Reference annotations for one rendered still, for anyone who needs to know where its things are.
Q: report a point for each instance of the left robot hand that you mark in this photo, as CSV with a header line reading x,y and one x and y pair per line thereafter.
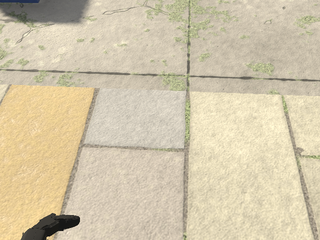
x,y
49,225

